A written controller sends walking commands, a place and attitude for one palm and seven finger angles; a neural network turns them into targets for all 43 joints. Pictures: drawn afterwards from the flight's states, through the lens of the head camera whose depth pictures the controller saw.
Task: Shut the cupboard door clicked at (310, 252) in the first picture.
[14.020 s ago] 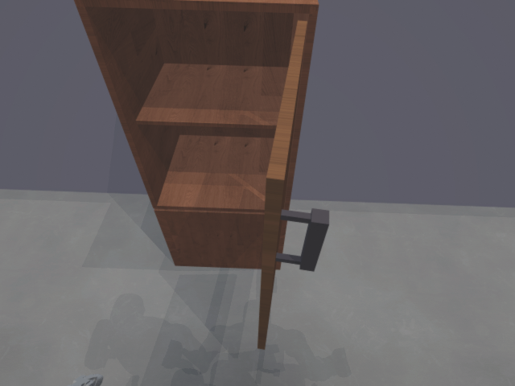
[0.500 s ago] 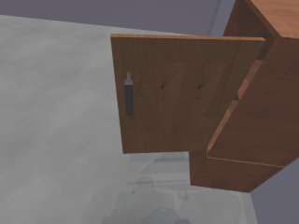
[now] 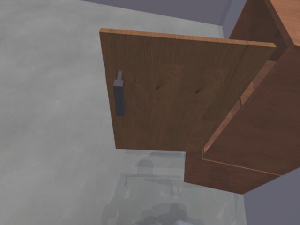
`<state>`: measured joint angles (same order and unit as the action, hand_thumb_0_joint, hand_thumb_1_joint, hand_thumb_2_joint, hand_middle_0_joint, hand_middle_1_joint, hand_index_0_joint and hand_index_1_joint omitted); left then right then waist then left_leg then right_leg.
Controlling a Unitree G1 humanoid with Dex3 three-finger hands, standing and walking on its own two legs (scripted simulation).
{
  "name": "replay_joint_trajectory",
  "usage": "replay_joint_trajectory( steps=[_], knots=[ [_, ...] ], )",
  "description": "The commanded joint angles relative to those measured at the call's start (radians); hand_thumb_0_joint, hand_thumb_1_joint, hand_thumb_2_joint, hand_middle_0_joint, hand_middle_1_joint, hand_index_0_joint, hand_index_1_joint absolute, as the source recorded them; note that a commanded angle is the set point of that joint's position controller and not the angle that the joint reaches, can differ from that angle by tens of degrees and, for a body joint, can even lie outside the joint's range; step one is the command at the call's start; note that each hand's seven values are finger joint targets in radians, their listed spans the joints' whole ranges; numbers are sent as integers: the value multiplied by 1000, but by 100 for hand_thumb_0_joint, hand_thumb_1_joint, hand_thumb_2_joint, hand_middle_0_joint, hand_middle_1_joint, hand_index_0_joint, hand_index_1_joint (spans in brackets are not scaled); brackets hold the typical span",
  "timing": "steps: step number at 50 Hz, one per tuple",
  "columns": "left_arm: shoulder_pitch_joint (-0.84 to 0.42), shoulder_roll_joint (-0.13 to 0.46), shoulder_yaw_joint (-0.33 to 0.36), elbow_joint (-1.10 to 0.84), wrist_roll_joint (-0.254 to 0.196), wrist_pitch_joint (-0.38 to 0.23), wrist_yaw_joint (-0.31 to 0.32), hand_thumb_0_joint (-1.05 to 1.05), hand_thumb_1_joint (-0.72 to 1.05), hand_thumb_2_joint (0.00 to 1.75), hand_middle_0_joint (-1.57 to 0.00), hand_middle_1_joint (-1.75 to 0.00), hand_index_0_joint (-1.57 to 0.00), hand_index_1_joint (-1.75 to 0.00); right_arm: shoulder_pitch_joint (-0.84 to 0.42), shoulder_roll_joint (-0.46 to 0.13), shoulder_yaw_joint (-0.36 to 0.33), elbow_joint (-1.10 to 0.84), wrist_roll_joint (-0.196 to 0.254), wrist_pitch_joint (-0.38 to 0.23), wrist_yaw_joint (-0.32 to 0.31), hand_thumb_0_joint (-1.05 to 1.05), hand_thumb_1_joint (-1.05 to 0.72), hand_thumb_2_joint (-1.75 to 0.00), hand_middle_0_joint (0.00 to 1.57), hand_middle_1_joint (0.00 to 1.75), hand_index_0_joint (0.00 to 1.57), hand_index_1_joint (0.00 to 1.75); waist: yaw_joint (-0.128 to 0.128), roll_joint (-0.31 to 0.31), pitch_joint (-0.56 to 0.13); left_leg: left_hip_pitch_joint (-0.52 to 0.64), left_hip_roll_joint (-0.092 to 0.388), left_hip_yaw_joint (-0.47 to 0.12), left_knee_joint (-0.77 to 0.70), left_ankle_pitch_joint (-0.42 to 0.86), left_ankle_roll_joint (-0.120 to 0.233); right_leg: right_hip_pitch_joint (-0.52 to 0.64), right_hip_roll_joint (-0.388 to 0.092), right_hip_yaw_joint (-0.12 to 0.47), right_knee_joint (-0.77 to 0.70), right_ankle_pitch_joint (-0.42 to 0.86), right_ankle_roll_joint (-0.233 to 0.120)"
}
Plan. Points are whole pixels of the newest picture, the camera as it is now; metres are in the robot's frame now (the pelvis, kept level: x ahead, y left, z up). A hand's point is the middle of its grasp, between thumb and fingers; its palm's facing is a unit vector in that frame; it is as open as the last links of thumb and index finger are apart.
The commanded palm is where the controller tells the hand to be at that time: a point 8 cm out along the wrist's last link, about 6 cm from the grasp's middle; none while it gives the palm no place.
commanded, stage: shuffle to correct the standing spot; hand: left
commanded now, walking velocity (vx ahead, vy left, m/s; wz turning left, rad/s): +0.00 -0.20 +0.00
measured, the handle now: (120, 94) +0.44 +0.12 +0.08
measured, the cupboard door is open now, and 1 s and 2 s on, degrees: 100 100 100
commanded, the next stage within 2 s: come to a stop and stand still in 0.14 s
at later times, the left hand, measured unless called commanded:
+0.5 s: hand out of the picture +0.04 +0.10 -0.20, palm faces +0.05 -0.99 -0.16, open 7.2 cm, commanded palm none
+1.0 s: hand out of the picture +0.00 +0.07 -0.18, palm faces +0.05 -0.99 -0.15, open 7.3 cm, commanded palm none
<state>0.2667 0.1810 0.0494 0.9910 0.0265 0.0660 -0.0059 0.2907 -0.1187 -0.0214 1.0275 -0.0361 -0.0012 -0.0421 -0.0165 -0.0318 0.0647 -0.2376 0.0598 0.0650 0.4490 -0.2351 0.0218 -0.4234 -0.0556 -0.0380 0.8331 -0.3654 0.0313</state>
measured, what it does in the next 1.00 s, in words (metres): steps on the spot: right foot, then left foot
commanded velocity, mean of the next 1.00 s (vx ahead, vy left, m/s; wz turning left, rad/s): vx -0.01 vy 0.00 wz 0.00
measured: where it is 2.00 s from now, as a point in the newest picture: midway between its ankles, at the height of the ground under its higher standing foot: outside the picture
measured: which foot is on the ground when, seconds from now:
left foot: down 0.00-0.12, up 0.14-0.34, down 0.36-1.00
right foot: up 0.00-0.10, down 0.12-1.00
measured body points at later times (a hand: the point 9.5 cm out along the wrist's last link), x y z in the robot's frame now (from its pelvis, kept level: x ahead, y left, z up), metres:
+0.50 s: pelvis +0.01 -0.08 -0.01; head +0.03 -0.05 +0.43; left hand +0.04 +0.15 -0.18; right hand +0.07 -0.31 -0.16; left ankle +0.02 -0.01 -0.75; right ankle +0.00 -0.20 -0.75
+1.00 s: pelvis +0.01 -0.09 +0.00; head +0.01 -0.08 +0.45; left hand +0.00 +0.12 -0.17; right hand +0.02 -0.32 -0.16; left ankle +0.02 -0.01 -0.75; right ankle +0.00 -0.20 -0.75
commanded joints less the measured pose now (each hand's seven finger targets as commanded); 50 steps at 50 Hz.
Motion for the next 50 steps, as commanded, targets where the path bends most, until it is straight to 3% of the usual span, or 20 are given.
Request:
replay_joint_trajectory(
  steps=[1,3,4,5,6,7,10,13,15,16,17,18,19,21,23,25,28,31,41,50],
  knots=[
    [-9,25,6,-70,-7,-22,-5,0,90,90,-20,-30,-20,-30,64,-232,-69,-27,-7,7,-13,0,-90,-90,20,30,20,30,-22,224,-60,41,235,-173,-88,342,125,70,27,-35,-174,-7,-4],
    [49,47,14,-53,-7,-31,-6,0,90,90,-20,-30,-20,-30,42,-244,-80,-30,-1,13,-9,0,-90,-90,20,30,20,30,12,170,-86,-14,201,-146,1,267,73,214,45,-59,-368,134,-8],
    [87,84,20,-45,-3,-40,-3,0,90,90,-20,-30,-20,-30,47,-215,-78,-30,4,13,-3,0,-90,-90,20,30,20,30,27,77,-92,-76,137,-97,75,164,33,305,21,-31,-460,234,-11],
    [121,153,33,-36,4,-46,6,0,90,90,-20,-30,-20,-30,54,-158,-67,-42,12,14,2,0,-90,-90,20,30,20,30,38,-136,-131,-211,44,15,225,-73,-13,431,-134,99,-483,424,-56],
    [140,196,39,-36,10,-42,13,0,90,90,-20,-30,-20,-30,5,-95,-52,-77,14,19,0,0,-90,-90,20,30,20,30,66,-308,-106,-324,-51,61,444,-387,-33,395,-259,218,-494,603,-153],
    [145,191,34,-50,13,-36,16,0,90,90,-20,-30,-20,-30,-22,-103,-51,-91,17,26,-4,0,-90,-90,20,30,20,30,85,-240,-114,-326,-45,3,605,-432,-17,332,-276,221,-495,585,-232],
    [9,128,22,-87,16,-31,27,0,90,90,-20,-30,-20,-30,-15,-122,-57,-70,16,31,0,0,-90,-90,20,30,20,30,24,-229,-73,-310,-12,8,677,-334,-20,254,-173,120,-470,522,-242],
    [-20,122,15,-104,16,-34,32,0,90,90,-20,-30,-20,-30,-1,-87,-40,-73,17,23,7,0,-90,-90,20,30,20,30,2,-132,-63,-156,-20,32,400,-263,-24,154,-172,121,-432,464,-242],
    [-10,107,8,-87,-5,-41,37,0,90,90,-20,-30,-20,-30,73,-52,-21,-41,10,8,13,0,-90,-90,20,30,20,30,-24,-11,-71,43,-45,42,86,-21,-28,103,-132,107,-362,336,-178],
    [10,78,-1,-80,-17,-45,34,0,90,90,-20,-30,-20,-30,95,-80,-19,-29,12,-1,11,0,-90,-90,20,30,20,30,-24,93,-74,125,-4,-30,-41,55,-15,75,-83,83,-288,229,-128],
    [49,27,-12,-77,-27,-46,28,0,90,90,-20,-30,-20,-30,84,-153,-27,-40,7,-15,7,0,-90,-90,20,30,20,30,-3,312,-66,127,184,-294,-135,178,62,-2,7,31,-193,35,-59],
    [36,33,-15,-74,-25,-46,29,0,90,90,-20,-30,-20,-30,46,-184,-27,-57,5,-10,4,0,-90,-90,20,30,20,30,6,321,-46,48,294,-393,-182,266,161,32,22,11,-103,-147,-37],
    [27,32,-18,-75,-20,-46,27,0,90,90,-20,-30,-20,-30,-13,-178,-22,-74,2,-7,6,0,-90,-90,20,30,20,30,25,204,-19,-81,290,-342,-182,201,192,136,0,42,-84,-142,-40],
    [28,17,-22,-28,-9,-45,24,0,90,90,-20,-30,-20,-30,-79,-135,-3,-58,6,-17,-2,0,-90,-90,20,30,20,30,48,242,13,-106,191,-241,-183,201,144,198,-8,31,-182,-39,-34],
    [62,23,-27,5,-12,-56,25,0,90,90,-20,-30,-20,-30,-83,-126,5,-47,19,-17,0,0,-90,-90,20,30,20,30,62,157,-26,-53,128,-166,-110,262,101,273,-9,37,-357,135,-31],
    [68,45,-32,25,-14,-77,30,0,90,90,-20,-30,-20,-30,-48,-115,-1,-33,28,-20,2,0,-90,-90,20,30,20,30,39,14,-73,38,61,-109,-61,284,42,293,-56,96,-442,376,-44],
    [37,66,-32,24,-17,-81,36,0,90,90,-20,-30,-20,-30,-33,-128,-7,-15,28,-5,7,0,-90,-90,20,30,20,30,18,-58,-80,79,48,-86,-67,165,15,267,-97,109,-457,409,-62],
    [49,79,-31,25,-15,-81,43,0,90,90,-20,-30,-20,-30,-31,-123,-4,-9,27,2,12,0,-90,-90,20,30,20,30,20,-32,-67,82,41,-75,-78,150,7,254,-115,116,-457,439,-73],
    [73,63,-40,53,-14,-81,44,0,90,90,-20,-30,-20,-30,-16,-106,10,25,23,5,19,0,-90,-90,20,30,20,30,23,12,6,59,36,-86,-127,41,6,191,-86,113,-527,161,-68],
    [100,44,-45,87,-17,-85,42,0,90,90,-20,-30,-20,-30,35,-88,23,65,23,-7,15,0,-90,-90,20,30,20,30,28,30,27,34,36,-92,-153,50,5,226,-72,92,-535,176,-70]
  ],
)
